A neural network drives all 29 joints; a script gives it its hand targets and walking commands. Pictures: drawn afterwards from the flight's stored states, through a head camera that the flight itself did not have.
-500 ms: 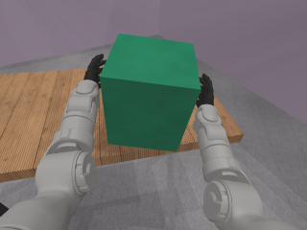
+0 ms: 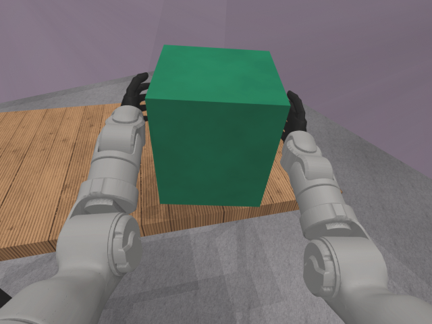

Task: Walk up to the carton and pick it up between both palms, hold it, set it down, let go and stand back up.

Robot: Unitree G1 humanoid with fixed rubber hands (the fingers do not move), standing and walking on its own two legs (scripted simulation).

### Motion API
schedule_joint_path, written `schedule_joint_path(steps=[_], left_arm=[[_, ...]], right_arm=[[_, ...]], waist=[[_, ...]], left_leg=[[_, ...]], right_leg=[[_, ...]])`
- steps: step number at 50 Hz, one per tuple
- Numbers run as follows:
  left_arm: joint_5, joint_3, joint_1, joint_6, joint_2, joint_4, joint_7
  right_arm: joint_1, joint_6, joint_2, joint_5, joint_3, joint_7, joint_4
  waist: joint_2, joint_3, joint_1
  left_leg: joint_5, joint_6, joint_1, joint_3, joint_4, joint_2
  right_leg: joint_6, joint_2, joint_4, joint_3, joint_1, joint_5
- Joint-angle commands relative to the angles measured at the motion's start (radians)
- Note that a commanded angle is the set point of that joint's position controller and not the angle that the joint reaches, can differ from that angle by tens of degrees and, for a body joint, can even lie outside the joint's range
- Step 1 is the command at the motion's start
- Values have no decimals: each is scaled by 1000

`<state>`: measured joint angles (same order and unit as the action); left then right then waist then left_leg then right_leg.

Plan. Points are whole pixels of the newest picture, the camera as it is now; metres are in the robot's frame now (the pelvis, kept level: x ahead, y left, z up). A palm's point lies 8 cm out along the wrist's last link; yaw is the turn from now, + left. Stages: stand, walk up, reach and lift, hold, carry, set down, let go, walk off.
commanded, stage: reach and lift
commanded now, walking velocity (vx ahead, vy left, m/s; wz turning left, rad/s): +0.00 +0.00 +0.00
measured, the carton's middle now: (213, 128) +0.44 -0.01 +0.17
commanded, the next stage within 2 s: hold in 1.62 s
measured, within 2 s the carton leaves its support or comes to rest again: neither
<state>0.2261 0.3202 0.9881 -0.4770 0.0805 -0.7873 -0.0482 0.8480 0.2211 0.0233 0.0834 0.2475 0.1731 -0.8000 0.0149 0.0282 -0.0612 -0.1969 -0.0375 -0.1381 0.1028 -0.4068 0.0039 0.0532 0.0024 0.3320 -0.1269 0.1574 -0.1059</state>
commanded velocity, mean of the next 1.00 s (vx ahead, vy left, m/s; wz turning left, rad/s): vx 0.00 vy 0.00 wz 0.00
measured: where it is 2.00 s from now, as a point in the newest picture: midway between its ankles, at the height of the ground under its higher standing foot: outside the picture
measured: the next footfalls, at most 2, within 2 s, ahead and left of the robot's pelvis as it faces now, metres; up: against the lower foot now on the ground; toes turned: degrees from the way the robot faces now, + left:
none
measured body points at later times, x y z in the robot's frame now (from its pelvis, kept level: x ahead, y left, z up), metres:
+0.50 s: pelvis +0.00 +0.00 +0.00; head -0.06 +0.00 +0.45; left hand +0.41 +0.13 +0.25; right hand +0.41 -0.17 +0.23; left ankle +0.02 +0.09 -0.74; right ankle +0.06 -0.16 -0.74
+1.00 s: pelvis +0.00 -0.01 +0.00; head -0.08 +0.00 +0.44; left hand +0.40 +0.13 +0.28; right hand +0.40 -0.18 +0.27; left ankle +0.02 +0.09 -0.74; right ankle +0.06 -0.16 -0.74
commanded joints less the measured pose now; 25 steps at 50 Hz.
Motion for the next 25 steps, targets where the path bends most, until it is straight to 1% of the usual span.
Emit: schedule_joint_path(steps=[1,2,3,4,5,6,7,8,9,10,11,12,13,14,15,16,17,18,19,20,21,22,23,24,25], left_arm=[[-114,-262,695,32,-618,141,110],[-113,-261,688,24,-609,170,104],[-101,-214,697,11,-617,126,106],[-72,-205,671,-9,-623,142,109],[-78,-219,639,-15,-612,161,108],[-70,-190,642,-24,-586,162,106],[-89,-221,672,-26,-620,250,103],[-95,-206,685,-43,-611,214,98],[-110,-248,684,-39,-617,261,90],[-103,-225,648,-59,-613,186,94],[-99,-218,655,-66,-615,191,94],[-119,-243,705,-69,-646,236,88],[-89,-192,651,-85,-613,165,92],[-76,-182,663,-82,-597,213,90],[-121,-266,696,-83,-633,342,76],[-120,-259,698,-101,-633,281,77],[-151,-321,760,-98,-663,404,65],[-131,-280,712,-124,-628,278,69],[-84,-209,656,-144,-619,139,78],[-107,-229,685,-131,-629,199,77],[-107,-219,658,-138,-624,205,81],[-102,-199,676,-138,-607,175,80],[-103,-202,743,-125,-614,227,76],[-107,-207,745,-138,-617,225,78],[-127,-237,766,-132,-619,265,70]], right_arm=[[943,-23,-515,106,-370,-179,191],[948,-20,-512,122,-372,-191,174],[987,-12,-493,101,-358,-199,175],[966,-5,-507,114,-362,-189,205],[965,6,-485,142,-381,-185,211],[930,20,-488,153,-381,-182,181],[946,15,-492,169,-408,-188,219],[969,33,-495,185,-414,-189,189],[954,22,-495,201,-414,-188,224],[1020,25,-483,211,-421,-184,267],[976,42,-471,197,-400,-177,226],[1040,37,-483,201,-412,-187,252],[1008,48,-457,201,-367,-180,192],[956,56,-492,216,-397,-187,180],[958,57,-487,253,-415,-186,208],[1033,69,-460,261,-430,-183,231],[1035,59,-477,267,-441,-191,238],[995,88,-439,258,-400,-183,152],[1004,85,-411,226,-362,-192,153],[1022,78,-432,223,-359,-194,184],[1015,83,-445,229,-366,-187,187],[1028,93,-446,227,-353,-188,157],[1003,101,-447,212,-325,-195,112],[1068,104,-472,203,-332,-195,161],[1044,106,-470,233,-353,-198,142]], waist=[[-37,531,66],[-51,509,86],[-9,468,78],[-16,485,72],[-28,477,93],[-20,452,96],[-32,539,87],[-15,506,87],[-54,557,86],[-13,550,92],[-17,477,65],[-28,506,79],[10,437,84],[-3,464,109],[-36,549,70],[-63,517,94],[-83,597,69],[-64,461,51],[-30,394,66],[-28,456,63],[-10,435,72],[10,409,82],[-11,386,63],[9,431,72],[-17,470,65]], left_leg=[[356,91,250,-85,37,-15],[321,90,253,-93,56,2],[277,84,227,-88,65,-6],[294,80,230,-88,59,-8],[312,77,236,-91,65,-13],[328,80,207,-79,66,-14],[436,91,271,-91,41,-3],[382,90,264,-103,37,-5],[404,97,260,-98,34,-2],[357,89,236,-94,38,-14],[271,76,203,-86,60,-19],[257,77,192,-111,69,-4],[198,61,141,-106,77,-8],[178,56,127,-90,91,-11],[324,86,199,-127,68,11],[338,90,238,-117,58,-2],[419,119,291,-144,28,18],[266,105,212,-119,53,0],[127,86,133,-112,93,-2],[92,77,124,-120,100,-2],[138,69,121,-130,100,1],[66,58,85,-126,119,5],[25,58,60,-126,133,-2],[9,47,72,-128,132,1],[-8,40,74,-135,142,7]], right_leg=[[-57,-88,-78,170,-88,43],[-62,-94,-81,161,-83,0],[-61,-93,-88,171,-100,12],[-54,-92,-83,172,-121,53],[-54,-95,-91,163,-119,36],[-55,-94,-86,161,-137,42],[-56,-100,-74,170,-141,116],[-60,-103,-80,162,-135,71],[-63,-103,-64,167,-119,85],[-60,-105,-76,166,-123,78],[-65,-91,-89,155,-130,39],[-65,-96,-73,159,-126,33],[-59,-92,-75,151,-117,6],[-60,-92,-65,156,-145,20],[-65,-100,-51,152,-154,107],[-66,-103,-77,149,-120,52],[-70,-115,-57,165,-104,100],[-73,-104,-86,153,-79,-14],[-68,-99,-93,154,-88,-43],[-62,-99,-75,162,-104,-17],[-63,-98,-67,154,-107,3],[-61,-95,-69,150,-102,-45],[-62,-91,-75,147,-112,-54],[-58,-90,-68,157,-123,-58],[-58,-93,-56,155,-141,-42]])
